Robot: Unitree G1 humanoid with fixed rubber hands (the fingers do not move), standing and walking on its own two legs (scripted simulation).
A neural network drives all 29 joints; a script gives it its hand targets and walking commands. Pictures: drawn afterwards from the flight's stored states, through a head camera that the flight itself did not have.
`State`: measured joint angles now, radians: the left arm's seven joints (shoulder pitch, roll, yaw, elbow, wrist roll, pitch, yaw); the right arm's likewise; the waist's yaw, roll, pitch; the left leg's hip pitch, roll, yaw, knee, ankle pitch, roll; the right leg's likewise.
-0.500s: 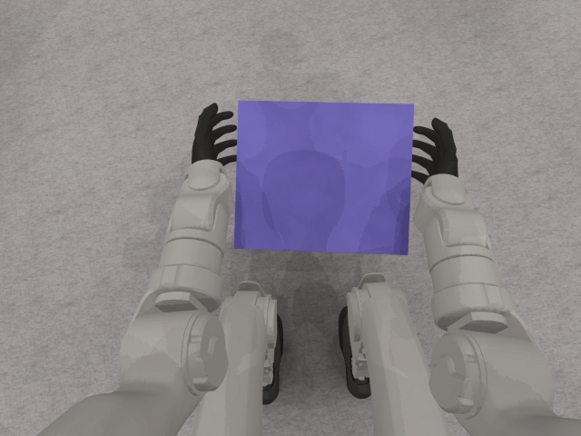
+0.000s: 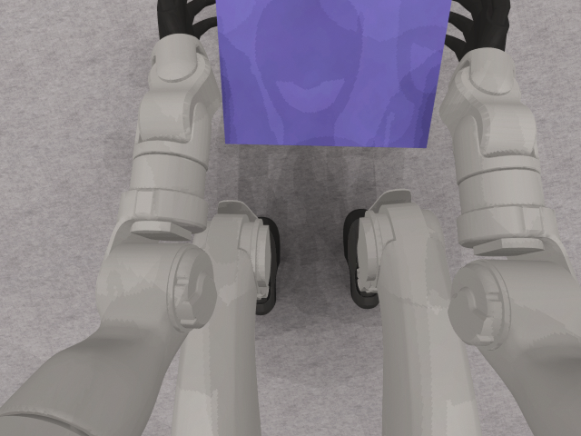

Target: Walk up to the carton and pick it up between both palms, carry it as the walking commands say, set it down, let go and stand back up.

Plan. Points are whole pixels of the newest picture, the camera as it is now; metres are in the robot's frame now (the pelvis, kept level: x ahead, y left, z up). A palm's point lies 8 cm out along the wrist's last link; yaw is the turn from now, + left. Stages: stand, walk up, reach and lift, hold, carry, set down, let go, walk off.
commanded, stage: set down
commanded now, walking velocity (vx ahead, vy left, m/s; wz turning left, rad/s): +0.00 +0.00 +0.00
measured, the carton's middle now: (325, 52) +0.53 -0.04 -0.22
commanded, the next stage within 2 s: none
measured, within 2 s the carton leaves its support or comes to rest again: rests again in 1.38 s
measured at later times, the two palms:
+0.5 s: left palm (207, 49) +0.54 +0.11 -0.20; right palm (454, 52) +0.51 -0.20 -0.21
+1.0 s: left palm (210, 44) +0.56 +0.12 -0.25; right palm (441, 53) +0.53 -0.20 -0.26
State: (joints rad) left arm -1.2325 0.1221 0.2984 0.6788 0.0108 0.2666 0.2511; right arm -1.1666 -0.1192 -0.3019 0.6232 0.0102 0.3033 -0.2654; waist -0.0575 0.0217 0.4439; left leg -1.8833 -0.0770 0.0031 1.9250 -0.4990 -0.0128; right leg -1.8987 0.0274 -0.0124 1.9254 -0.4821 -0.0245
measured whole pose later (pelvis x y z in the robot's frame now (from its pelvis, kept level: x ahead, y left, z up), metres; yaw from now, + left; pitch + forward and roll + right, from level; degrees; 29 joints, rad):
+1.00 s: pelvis +0.01 +0.00 -0.10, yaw +0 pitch +26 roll +1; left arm -1.49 0.32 0.12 1.14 -0.19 0.16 0.20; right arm -1.44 -0.31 -0.05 1.07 0.22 0.19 -0.14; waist -0.07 0.04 0.52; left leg -2.15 -0.07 0.03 2.24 -0.55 -0.01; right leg -2.17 0.03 -0.02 2.24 -0.52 -0.03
